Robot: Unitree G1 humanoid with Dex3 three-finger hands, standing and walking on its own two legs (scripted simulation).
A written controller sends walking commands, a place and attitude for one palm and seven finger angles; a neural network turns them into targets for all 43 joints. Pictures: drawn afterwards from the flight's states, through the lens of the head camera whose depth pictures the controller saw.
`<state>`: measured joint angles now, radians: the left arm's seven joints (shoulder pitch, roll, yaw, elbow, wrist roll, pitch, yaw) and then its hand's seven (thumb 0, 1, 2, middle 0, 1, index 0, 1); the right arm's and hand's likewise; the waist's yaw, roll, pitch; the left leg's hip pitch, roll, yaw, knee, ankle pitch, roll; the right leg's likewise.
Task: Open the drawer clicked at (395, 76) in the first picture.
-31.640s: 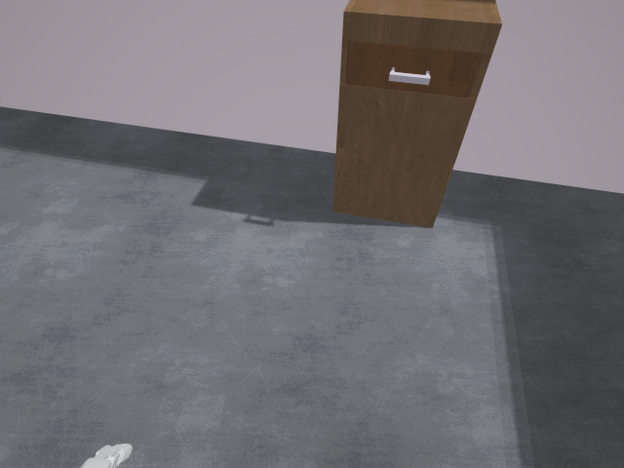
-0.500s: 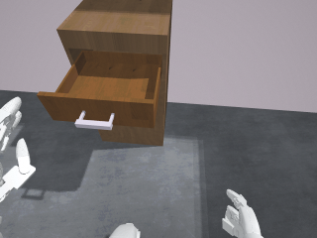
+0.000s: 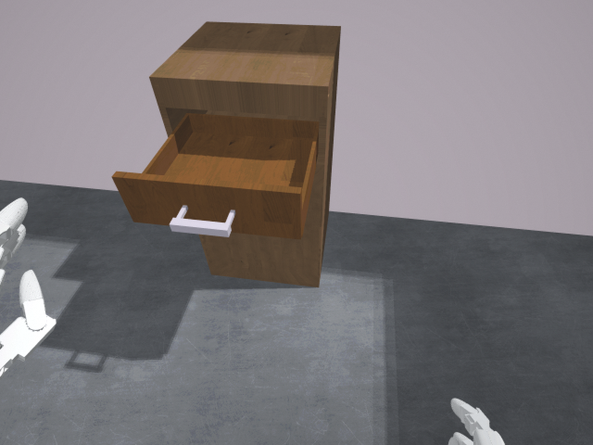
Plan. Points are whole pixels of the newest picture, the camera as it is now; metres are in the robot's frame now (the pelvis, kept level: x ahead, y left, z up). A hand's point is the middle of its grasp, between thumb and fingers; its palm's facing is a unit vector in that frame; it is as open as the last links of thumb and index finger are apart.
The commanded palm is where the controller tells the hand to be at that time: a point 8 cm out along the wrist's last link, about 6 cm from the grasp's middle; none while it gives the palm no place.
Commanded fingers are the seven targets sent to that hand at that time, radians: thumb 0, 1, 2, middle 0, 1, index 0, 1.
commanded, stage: stop stepping back and stand still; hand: left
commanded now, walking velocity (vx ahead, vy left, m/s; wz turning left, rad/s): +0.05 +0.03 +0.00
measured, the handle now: (204, 219) +0.57 +0.23 -0.07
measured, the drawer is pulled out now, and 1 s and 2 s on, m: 0.30 0.30 0.30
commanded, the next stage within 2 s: let the arm hang, fingers relaxed in 0.18 s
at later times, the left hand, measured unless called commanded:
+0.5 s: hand out of the picture +0.15 +0.24 -0.11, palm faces +0.06 -0.95 -0.29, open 7.4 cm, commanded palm none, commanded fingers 0.00 0.90 0.90 -0.20 -0.30 -0.20 -0.30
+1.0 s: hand out of the picture -0.05 +0.22 -0.16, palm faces +0.02 -0.97 -0.24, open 7.3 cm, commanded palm none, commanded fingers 0.00 0.90 0.90 -0.20 -0.30 -0.20 -0.30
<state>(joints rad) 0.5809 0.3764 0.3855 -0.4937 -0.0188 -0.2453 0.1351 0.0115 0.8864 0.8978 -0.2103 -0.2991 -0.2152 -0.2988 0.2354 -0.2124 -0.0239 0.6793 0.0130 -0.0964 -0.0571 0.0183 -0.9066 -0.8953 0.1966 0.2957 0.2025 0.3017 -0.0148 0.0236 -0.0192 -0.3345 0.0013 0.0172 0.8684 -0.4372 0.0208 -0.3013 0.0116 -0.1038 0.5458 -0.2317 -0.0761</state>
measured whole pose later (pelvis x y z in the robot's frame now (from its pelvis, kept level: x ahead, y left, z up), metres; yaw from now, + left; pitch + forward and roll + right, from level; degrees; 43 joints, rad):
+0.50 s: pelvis +0.01 +0.03 +0.00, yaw +2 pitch -1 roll +0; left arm 0.29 0.23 0.05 0.56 0.03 0.06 0.02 0.01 0.91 0.90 -0.19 -0.30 -0.20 -0.30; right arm 0.19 -0.22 0.01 0.82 -0.02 -0.02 0.00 0.01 -0.91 -0.89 0.20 0.30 0.20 0.30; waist -0.03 0.01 -0.02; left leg -0.26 -0.02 0.06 0.56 -0.28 0.04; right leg -0.25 -0.02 -0.04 0.58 -0.31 0.00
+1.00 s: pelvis +0.00 +0.03 +0.01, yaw +1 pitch -2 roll +0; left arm 0.35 0.17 -0.01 1.14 0.01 0.01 0.03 0.00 0.91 0.90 -0.20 -0.30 -0.20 -0.30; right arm 0.31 -0.14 0.01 1.11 -0.01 0.01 -0.03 0.01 -0.91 -0.90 0.20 0.30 0.20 0.30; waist -0.01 0.03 0.07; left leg -0.17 -0.02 0.08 0.37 -0.18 0.05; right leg -0.16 -0.01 -0.02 0.39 -0.20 0.00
